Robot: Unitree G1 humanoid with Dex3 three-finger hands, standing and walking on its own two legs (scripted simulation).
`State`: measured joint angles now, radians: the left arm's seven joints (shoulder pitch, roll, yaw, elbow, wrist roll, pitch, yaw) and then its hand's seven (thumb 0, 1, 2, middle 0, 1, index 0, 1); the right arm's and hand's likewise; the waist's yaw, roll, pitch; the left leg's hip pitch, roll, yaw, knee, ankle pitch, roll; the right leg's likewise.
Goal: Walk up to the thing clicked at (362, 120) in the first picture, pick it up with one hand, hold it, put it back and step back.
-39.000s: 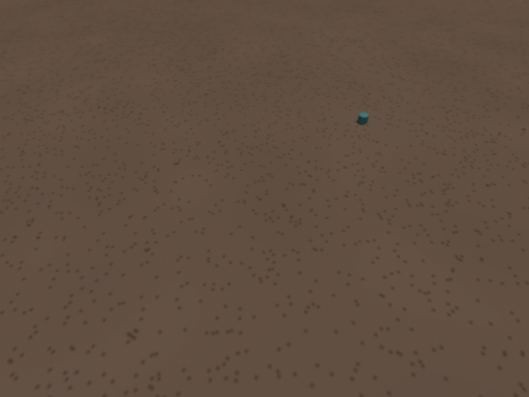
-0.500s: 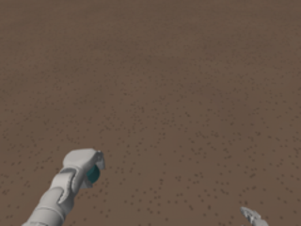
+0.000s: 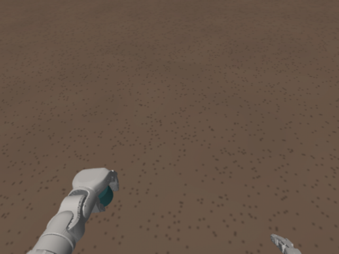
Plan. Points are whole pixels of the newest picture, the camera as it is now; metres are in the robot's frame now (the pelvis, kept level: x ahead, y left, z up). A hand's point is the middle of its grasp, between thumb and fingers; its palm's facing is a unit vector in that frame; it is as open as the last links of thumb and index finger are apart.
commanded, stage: hold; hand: left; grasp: from above
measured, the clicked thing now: (99, 193) +0.31 +0.23 -0.06
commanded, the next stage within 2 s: crouch in 0.04 s
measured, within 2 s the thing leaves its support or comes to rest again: neither
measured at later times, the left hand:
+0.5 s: hand (104, 205) +0.30 +0.22 -0.11, palm faces -0.45 -0.01 -0.89, open 7.8 cm
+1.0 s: hand (129, 211) +0.37 +0.22 -0.35, palm faces -0.44 +0.02 -0.90, open 7.7 cm
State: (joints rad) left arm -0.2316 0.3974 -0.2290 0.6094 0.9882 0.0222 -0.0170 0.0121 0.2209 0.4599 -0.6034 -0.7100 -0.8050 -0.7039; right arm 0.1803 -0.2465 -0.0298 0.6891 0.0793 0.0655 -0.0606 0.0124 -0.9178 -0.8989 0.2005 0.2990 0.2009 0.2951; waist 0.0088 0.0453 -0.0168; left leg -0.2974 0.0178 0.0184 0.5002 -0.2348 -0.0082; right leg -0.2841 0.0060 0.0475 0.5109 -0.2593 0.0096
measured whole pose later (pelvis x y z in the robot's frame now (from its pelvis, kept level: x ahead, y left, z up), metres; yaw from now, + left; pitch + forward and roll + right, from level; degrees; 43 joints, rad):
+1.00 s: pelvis -0.07 +0.01 -0.23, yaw -1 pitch +33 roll -3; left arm -0.80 0.44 -0.08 1.28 1.15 -0.02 0.34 0.00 0.19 0.45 -0.66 -0.66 -0.88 -0.65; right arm 0.26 -0.23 -0.05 0.74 -0.04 0.00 -0.01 0.01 -0.91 -0.90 0.20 0.30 0.20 0.29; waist -0.17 0.06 -0.20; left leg -1.69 0.03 -0.04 1.69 -0.58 0.01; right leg -1.64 0.04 0.01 1.67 -0.61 0.03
